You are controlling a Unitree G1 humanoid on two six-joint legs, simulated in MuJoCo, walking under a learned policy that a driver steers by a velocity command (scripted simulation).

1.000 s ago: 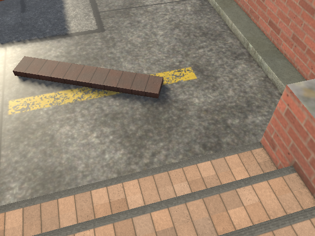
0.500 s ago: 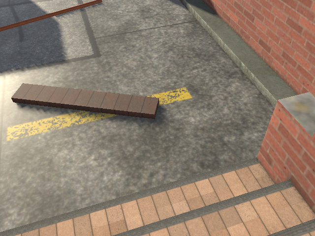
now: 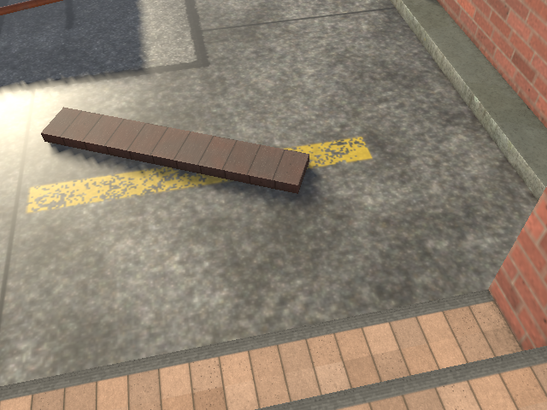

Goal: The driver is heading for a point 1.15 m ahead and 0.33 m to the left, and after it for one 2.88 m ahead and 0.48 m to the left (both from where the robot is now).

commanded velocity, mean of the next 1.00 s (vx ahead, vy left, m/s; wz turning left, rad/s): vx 0.22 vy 0.00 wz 0.00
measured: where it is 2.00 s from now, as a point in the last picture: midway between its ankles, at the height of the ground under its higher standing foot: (291, 356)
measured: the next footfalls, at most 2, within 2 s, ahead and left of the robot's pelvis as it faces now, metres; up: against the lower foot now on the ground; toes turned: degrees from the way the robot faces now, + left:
left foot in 0.06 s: +0.18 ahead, +0.07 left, -0.17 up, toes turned +4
right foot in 0.48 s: +0.20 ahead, -0.13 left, -0.16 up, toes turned +1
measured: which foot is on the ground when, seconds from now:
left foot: up 0.00-0.04, down 0.06-0.50, up 0.52-0.82, down 0.84-1.00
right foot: down 0.00-0.08, up 0.10-0.46, down 0.48-0.84, up 0.86-1.00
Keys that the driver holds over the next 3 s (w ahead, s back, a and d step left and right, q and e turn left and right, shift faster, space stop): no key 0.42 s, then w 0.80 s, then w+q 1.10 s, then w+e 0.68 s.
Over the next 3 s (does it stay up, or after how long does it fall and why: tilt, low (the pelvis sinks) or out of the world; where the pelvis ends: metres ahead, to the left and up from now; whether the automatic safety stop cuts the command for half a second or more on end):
stays up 1.34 0.31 -0.58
